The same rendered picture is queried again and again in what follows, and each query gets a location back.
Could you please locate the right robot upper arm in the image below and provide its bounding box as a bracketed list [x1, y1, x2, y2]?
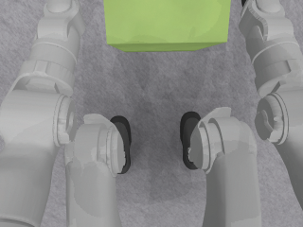
[254, 89, 303, 211]

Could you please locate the left robot upper arm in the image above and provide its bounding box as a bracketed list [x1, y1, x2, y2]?
[0, 89, 78, 227]

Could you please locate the robot right foot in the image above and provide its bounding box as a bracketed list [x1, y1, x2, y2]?
[180, 111, 201, 170]

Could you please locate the right robot forearm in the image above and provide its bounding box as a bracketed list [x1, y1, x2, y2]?
[239, 0, 303, 97]

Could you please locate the carton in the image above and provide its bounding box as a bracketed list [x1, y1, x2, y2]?
[103, 0, 231, 52]

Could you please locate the left robot forearm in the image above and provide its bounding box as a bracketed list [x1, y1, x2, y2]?
[0, 0, 86, 139]

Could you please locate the left robot thigh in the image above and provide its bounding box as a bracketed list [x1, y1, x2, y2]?
[65, 123, 123, 227]

